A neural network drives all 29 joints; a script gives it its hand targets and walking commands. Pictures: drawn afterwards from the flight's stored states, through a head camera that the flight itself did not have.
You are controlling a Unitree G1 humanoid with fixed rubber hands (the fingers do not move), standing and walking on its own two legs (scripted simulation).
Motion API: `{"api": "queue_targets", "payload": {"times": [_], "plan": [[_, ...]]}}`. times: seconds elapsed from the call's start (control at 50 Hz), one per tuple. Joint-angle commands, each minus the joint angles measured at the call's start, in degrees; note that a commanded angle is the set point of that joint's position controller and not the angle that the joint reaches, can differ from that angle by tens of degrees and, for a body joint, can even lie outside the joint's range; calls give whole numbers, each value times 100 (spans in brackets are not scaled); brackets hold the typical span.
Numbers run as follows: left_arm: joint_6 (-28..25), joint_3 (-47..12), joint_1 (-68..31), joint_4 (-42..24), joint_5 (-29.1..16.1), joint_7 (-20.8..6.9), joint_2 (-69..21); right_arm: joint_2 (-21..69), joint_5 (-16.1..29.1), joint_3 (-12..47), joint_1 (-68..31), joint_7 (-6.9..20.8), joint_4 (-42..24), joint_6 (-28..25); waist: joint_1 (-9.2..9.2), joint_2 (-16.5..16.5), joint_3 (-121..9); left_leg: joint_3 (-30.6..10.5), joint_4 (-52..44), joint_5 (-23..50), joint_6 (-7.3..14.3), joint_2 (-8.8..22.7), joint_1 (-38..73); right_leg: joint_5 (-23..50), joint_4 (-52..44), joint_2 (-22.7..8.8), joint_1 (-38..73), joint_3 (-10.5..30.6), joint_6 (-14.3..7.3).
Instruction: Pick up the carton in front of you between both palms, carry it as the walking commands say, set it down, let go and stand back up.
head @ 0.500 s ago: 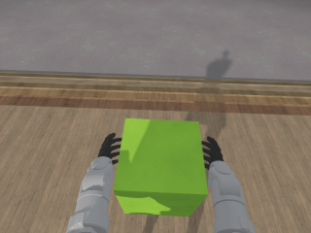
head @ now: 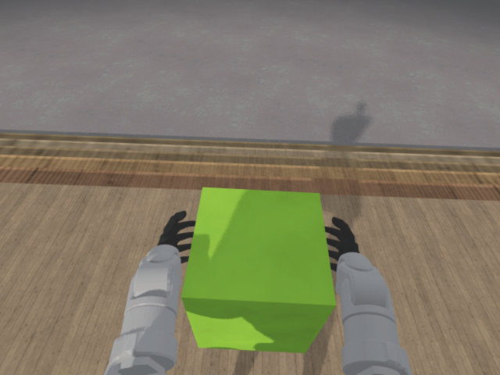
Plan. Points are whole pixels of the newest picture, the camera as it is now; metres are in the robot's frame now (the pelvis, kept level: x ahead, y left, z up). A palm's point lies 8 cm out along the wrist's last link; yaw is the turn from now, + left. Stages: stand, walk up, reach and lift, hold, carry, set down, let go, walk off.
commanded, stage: reach and lift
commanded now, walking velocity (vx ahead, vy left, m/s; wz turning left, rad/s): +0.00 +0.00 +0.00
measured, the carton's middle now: (256, 273) +0.31 +0.00 -0.05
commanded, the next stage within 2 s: hold in 0.60 s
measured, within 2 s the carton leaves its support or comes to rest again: neither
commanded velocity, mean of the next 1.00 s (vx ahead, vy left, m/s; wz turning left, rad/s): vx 0.00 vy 0.00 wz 0.00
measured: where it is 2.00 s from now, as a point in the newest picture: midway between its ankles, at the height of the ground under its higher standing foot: outside the picture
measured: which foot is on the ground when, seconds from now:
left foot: down 0.00-1.00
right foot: down 0.00-1.00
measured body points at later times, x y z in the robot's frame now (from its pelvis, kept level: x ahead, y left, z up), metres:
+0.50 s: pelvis +0.02 +0.00 +0.01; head -0.02 +0.00 +0.45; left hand +0.32 +0.15 +0.03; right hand +0.32 -0.15 +0.03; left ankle +0.02 +0.13 -0.74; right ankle +0.03 -0.13 -0.74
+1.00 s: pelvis +0.01 +0.00 +0.01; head -0.04 +0.00 +0.45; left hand +0.31 +0.15 +0.05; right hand +0.31 -0.15 +0.05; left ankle +0.02 +0.13 -0.74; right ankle +0.03 -0.13 -0.74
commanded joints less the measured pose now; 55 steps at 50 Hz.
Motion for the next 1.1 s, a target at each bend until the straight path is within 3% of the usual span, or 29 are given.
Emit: {"api": "queue_targets", "payload": {"times": [0.0,0.32,0.56,0.66,0.8,1.08], "plan": [[-108,-3212,-3012,98,-1318,-1396,-5452,5470,1324,3242,-3019,1431,93,-103,-3,-5,-1462,498,-528,442,51,-315,385,400,-515,320,443,-500,-35],[104,-3465,-2314,-547,-1492,-1320,-5322,5340,1494,3482,-2317,1379,-547,115,-1,5,-1523,445,-682,1432,-11,-359,802,1368,-669,368,841,-455,22],[272,-3542,-2236,-809,-1568,-1322,-5249,5298,1563,3572,-2224,1360,-812,283,2,-11,-1391,437,-745,1432,-9,-371,861,1396,-736,370,918,-429,26],[431,-3950,-2278,-1314,-1818,-1288,-5295,5327,1793,3967,-2253,1333,-1327,446,-17,0,-1671,394,-777,1758,-33,-370,1086,1750,-772,371,1154,-401,42],[714,-3489,-2239,-972,-1565,-1261,-5009,5018,1563,3521,-2254,1329,-982,725,-15,-4,-804,460,-963,755,-1,-341,798,726,-950,333,859,-455,-5],[633,-3489,-2855,-795,-1575,-1332,-5203,5204,1576,3514,-2866,1402,-807,635,-8,-4,-1107,491,-863,483,23,-318,792,457,-854,319,835,-489,-21]]}}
